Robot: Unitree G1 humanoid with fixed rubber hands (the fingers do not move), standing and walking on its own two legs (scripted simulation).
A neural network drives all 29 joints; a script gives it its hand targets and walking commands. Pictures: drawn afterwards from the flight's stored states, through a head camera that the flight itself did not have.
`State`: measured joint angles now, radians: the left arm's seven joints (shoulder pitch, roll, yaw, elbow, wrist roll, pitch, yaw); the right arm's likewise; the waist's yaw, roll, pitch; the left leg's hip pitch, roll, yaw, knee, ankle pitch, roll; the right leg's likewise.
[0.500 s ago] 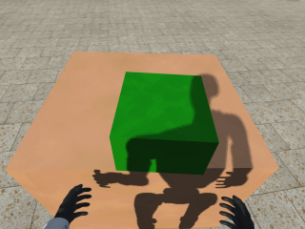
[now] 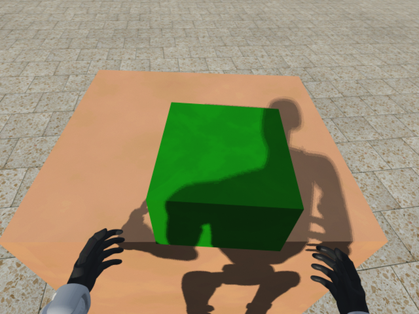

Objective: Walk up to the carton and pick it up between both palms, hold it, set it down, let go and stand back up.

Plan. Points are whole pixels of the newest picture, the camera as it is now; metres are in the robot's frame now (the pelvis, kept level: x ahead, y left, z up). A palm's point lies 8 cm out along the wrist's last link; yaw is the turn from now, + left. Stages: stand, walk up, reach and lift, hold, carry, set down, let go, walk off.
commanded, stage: reach and lift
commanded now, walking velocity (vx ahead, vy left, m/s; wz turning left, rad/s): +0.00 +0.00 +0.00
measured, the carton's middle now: (221, 171) +0.42 +0.02 +0.02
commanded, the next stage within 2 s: none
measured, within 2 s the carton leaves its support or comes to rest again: neither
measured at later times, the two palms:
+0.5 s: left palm (82, 224) +0.24 +0.27 +0.05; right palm (347, 250) +0.24 -0.20 +0.06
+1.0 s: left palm (98, 172) +0.33 +0.26 +0.09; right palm (346, 193) +0.34 -0.21 +0.09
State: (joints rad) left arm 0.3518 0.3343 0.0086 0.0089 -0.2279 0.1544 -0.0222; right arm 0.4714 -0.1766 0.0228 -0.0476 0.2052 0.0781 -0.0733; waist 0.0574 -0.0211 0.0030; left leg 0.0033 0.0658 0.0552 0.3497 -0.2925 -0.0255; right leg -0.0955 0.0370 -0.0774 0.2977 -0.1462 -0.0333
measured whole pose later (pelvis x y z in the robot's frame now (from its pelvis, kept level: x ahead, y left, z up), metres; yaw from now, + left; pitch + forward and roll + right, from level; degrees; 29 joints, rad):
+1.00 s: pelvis -0.02 +0.02 +0.00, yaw +1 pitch +5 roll -1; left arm -0.36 0.41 0.11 0.24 -0.32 0.40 -0.03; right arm -0.36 -0.34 -0.08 0.32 0.33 0.25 -0.08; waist -0.01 0.01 0.00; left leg -0.21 0.03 0.04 0.35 -0.24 0.00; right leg -0.26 0.01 -0.08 0.21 -0.05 -0.02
